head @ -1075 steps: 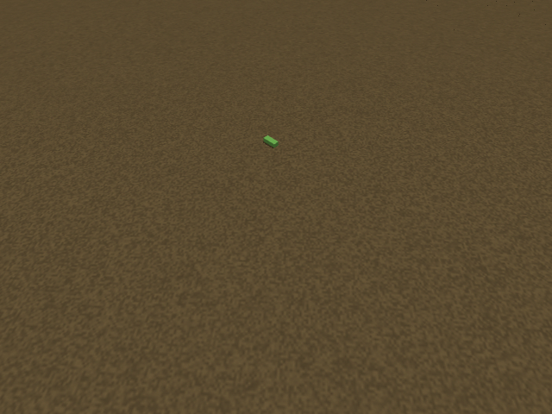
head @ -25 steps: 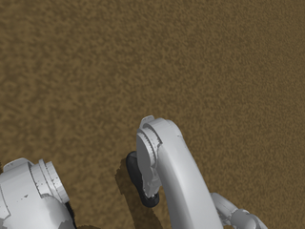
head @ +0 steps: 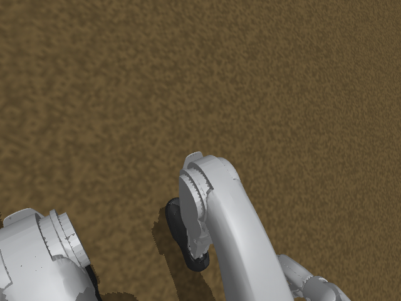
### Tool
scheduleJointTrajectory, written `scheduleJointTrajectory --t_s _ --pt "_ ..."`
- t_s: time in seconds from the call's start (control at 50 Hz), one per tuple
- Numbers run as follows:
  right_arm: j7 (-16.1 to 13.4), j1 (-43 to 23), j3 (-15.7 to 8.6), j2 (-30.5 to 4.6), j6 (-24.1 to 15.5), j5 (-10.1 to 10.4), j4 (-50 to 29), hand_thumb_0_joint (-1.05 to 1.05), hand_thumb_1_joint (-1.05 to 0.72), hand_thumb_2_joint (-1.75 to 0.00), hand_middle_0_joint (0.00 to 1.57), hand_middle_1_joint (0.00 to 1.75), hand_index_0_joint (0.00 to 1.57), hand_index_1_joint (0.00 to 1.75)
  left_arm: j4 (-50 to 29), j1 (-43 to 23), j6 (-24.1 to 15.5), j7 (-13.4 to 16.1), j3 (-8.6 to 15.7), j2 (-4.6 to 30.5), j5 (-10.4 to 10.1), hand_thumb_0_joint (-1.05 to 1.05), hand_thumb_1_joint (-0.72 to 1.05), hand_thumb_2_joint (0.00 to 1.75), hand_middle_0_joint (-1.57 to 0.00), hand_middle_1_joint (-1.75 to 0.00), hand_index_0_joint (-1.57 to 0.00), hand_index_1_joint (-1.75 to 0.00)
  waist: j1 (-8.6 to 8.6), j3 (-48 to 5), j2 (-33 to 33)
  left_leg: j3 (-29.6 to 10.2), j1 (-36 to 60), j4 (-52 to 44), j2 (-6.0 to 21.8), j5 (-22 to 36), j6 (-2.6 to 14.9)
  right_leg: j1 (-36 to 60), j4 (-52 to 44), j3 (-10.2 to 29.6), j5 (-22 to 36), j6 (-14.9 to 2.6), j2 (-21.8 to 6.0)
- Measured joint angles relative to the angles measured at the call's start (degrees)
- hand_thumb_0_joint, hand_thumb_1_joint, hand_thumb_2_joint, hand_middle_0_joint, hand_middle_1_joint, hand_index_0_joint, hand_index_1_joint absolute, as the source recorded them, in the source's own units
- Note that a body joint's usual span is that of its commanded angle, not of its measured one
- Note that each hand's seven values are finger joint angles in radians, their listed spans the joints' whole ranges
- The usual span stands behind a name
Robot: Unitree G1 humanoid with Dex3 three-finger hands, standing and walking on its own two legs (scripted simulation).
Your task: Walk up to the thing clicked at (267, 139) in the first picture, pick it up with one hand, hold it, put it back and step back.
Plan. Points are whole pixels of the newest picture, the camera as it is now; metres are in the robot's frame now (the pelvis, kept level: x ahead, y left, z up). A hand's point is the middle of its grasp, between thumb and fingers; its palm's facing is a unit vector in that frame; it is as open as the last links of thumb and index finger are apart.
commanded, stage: close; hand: left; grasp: from above
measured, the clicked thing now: out of the picture +0.44 +0.33 -0.29
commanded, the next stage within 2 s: settle in 0.34 s
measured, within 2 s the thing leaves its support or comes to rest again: leaves its support in 0.78 s
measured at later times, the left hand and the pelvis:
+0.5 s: hand out of the picture +0.43 +0.32 -0.25, palm faces -0.42 -0.17 -0.89, open 6.5 cm; pelvis +0.00 +0.00 +0.00, yaw +0 degrees
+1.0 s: hand out of the picture +0.42 +0.34 -0.20, palm faces -0.39 -0.14 -0.91, open 6.4 cm; pelvis +0.01 +0.00 +0.00, yaw +3 degrees
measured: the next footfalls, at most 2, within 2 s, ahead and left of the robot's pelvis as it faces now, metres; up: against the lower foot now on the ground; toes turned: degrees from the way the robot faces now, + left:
none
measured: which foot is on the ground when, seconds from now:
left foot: down 0.00-1.00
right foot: down 0.00-1.00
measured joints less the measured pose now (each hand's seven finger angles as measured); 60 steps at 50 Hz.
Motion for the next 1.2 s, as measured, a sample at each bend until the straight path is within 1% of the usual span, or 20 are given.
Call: scheduleJointTrajectory --t_s 0.1,0.18,0.32,0.38,0.42,0.46,0.58,0.64,0.7,0.78,0.86,0.94,1.0,1.02,1.06,1.16,1.2 --pt "-0.1 0.1 0.0 0.0 0.1 0.0 -0.1 0.00 -0.91 -0.90 0.20 0.30 0.20 0.30 -0.3 0.0 0.0 -0.1 -0.2 0.0 0.1 0.00 0.45 0.20 -0.77 -0.21 -0.91 -0.24 0.07 0.0 0.0 -0.1 0.0 0.1 -0.1 0.0 -0.02 0.0 0.1 0.0 0.0 -0.08 0.0" --pt "-0.3 0.1 -0.2 0.0 0.3 0.0 -0.1 0.00 -0.91 -0.90 0.20 0.30 0.20 0.30 -0.7 0.2 0.0 -0.3 0.4 -0.2 0.2 -0.01 0.50 0.18 -0.81 -0.18 -0.95 -0.22 0.19 -0.1 0.1 0.0 -0.1 0.1 -0.2 0.1 0.01 0.0 0.1 -0.1 -0.1 -0.17 -0.1" --pt "-0.2 0.0 -0.2 0.2 0.6 0.0 -0.2 0.00 -0.91 -0.90 0.20 0.30 0.20 0.30 -0.4 0.0 0.3 -0.3 0.1 -0.3 0.2 0.01 0.54 0.13 -0.87 -0.14 -0.96 -0.16 0.07 -0.5 0.1 0.1 -0.3 0.1 -0.2 0.2 0.16 0.0 0.1 0.0 0.0 -0.14 -0.2" --pt "-0.4 0.1 -0.2 0.1 0.6 0.0 -0.3 0.00 -0.91 -0.90 0.20 0.30 0.20 0.30 -0.7 0.1 0.3 -0.8 0.4 -0.2 0.4 0.02 0.55 0.11 -0.90 -0.12 -0.97 -0.14 0.11 -0.6 0.2 0.1 -0.4 0.2 -0.3 0.3 0.17 -0.1 0.1 0.0 0.0 -0.30 -0.2" --pt "-0.4 0.0 -0.1 0.2 0.8 -0.1 -0.3 0.00 -0.91 -0.90 0.20 0.30 0.20 0.30 -0.5 0.0 0.3 -0.7 0.1 -0.2 0.3 0.02 0.56 0.10 -0.92 -0.12 -0.98 -0.13 0.09 -0.6 0.2 0.1 -0.4 0.2 -0.3 0.3 0.18 -0.1 0.2 0.0 0.0 -0.26 -0.2" --pt "-0.5 -0.1 0.1 0.2 0.8 -0.1 -0.4 0.00 -0.90 -0.90 0.20 0.30 0.20 0.30 -0.3 0.0 0.2 -0.6 -0.1 -0.1 0.1 0.02 0.56 0.08 -0.93 -0.11 -0.98 -0.11 0.02 -0.6 0.1 0.1 -0.4 0.2 -0.3 0.4 0.21 0.0 0.2 0.0 0.0 -0.19 -0.2" --pt "-0.7 0.2 -0.1 0.3 1.1 -0.1 -0.4 0.00 -0.91 -0.91 0.20 0.30 0.20 0.30 -1.1 0.2 0.3 -1.2 0.0 -0.4 0.3 0.02 0.55 0.05 -0.97 -0.10 -1.02 -0.10 0.27 -0.8 0.4 0.2 -0.5 0.0 -0.3 0.2 0.18 -0.2 0.1 0.1 -0.1 -0.32 -0.2" --pt "-0.7 0.5 -0.4 0.4 1.1 0.1 -0.2 0.00 -0.92 -0.91 0.20 0.30 0.20 0.30 -2.1 0.6 0.4 -1.9 0.9 -0.8 0.3 0.02 0.54 0.04 -0.99 -0.08 -1.04 -0.08 0.52 -1.3 0.6 0.2 -0.6 0.0 -0.3 0.1 0.02 -0.4 0.0 0.0 -0.2 -0.43 -0.3" --pt "-0.5 0.7 -0.8 0.5 1.2 0.0 0.2 0.00 -0.92 -0.91 0.20 0.30 0.20 0.30 -2.5 1.3 0.6 -2.7 1.0 -1.2 0.6 0.02 0.54 0.02 -1.01 -0.07 -1.06 -0.06 0.75 -1.8 0.8 0.2 -0.6 0.0 -0.5 0.0 -0.18 -0.5 0.3 0.1 -0.5 -0.59 -0.4" --pt "-0.2 1.2 -2.1 0.7 1.2 0.5 0.9 0.00 -0.92 -0.91 0.20 0.30 0.20 0.30 -5.7 3.2 0.3 -3.7 2.7 -2.2 0.8 0.02 0.53 0.01 -1.04 -0.05 -1.08 -0.05 1.49 -2.5 1.3 0.4 -0.7 0.0 -0.6 -0.1 -0.41 -0.7 0.6 0.2 -0.8 -0.76 -0.6" --pt "0.1 2.2 -4.4 1.1 1.7 1.5 2.1 0.00 -0.92 -0.91 0.20 0.30 0.20 0.30 -10.0 5.4 0.9 -4.3 3.0 -4.3 0.3 0.02 0.53 0.00 -1.05 -0.04 -1.09 -0.03 2.71 -4.6 2.5 1.0 -1.2 -0.3 -0.7 -0.2 -0.65 -1.5 0.9 0.7 -1.2 -1.18 -0.9" --pt "0.3 2.8 -6.9 1.3 2.5 2.8 3.4 0.00 -0.92 -0.91 0.20 0.30 0.20 0.30 -11.8 6.2 2.0 -6.0 2.1 -6.6 -0.7 0.02 0.53 0.00 -1.06 -0.03 -1.10 -0.02 3.83 -7.0 4.1 1.9 -1.6 -1.0 -0.8 -0.1 -0.61 -2.2 1.0 1.4 -1.4 -1.25 -1.3" --pt "0.2 3.2 -8.7 1.3 3.2 4.2 3.7 0.00 -0.92 -0.91 0.20 0.30 0.20 0.30 -13.7 6.3 2.9 -8.3 0.8 -8.5 -1.6 0.01 0.53 0.00 -1.06 -0.03 -1.10 -0.02 4.80 -8.3 5.3 2.7 -1.7 -1.7 -0.7 0.3 -0.48 -2.5 0.8 2.0 -1.4 -1.20 -1.5" --pt "0.0 3.4 -9.2 1.3 3.5 4.8 3.7 0.00 -0.92 -0.91 0.20 0.30 0.20 0.30 -14.5 6.2 3.1 -9.1 0.0 -9.2 -2.0 0.01 0.53 0.00 -1.06 -0.03 -1.10 -0.02 5.22 -8.8 5.7 3.0 -1.7 -2.1 -0.7 0.4 -0.45 -2.6 0.7 2.2 -1.3 -1.28 -1.5" --pt "-0.2 3.5 -9.9 1.2 4.2 5.8 3.8 0.00 -0.92 -0.91 0.20 0.30 0.20 0.30 -15.5 5.7 3.3 -10.5 -1.1 -10.6 -2.4 0.01 0.52 0.00 -1.06 -0.03 -1.10 -0.02 5.92 -9.7 6.3 3.6 -1.6 -2.8 -0.7 0.7 -0.43 -2.7 0.3 2.6 -1.2 -1.37 -1.7" --pt "-1.2 3.5 -11.0 1.3 5.8 7.5 3.2 0.00 -0.92 -0.91 0.20 0.30 0.20 0.30 -16.6 4.9 3.4 -14.0 -1.9 -12.5 -2.5 0.01 0.53 0.00 -1.06 -0.03 -1.10 -0.02 6.75 -10.8 7.5 4.7 -0.7 -4.7 -0.6 1.5 -0.42 -2.3 -0.7 3.4 -0.8 -1.35 -2.0" --pt "-1.6 3.4 -11.3 1.4 6.5 8.0 3.0 0.00 -0.92 -0.91 0.20 0.30 0.20 0.30 -17.3 4.6 3.2 -14.9 -2.0 -13.1 -2.5 0.01 0.52 0.00 -1.06 -0.02 -1.10 -0.02 7.09 -10.9 7.7 5.1 -0.2 -5.4 -0.6 1.8 -0.46 -2.0 -1.1 3.6 -0.6 -1.39 -2.1"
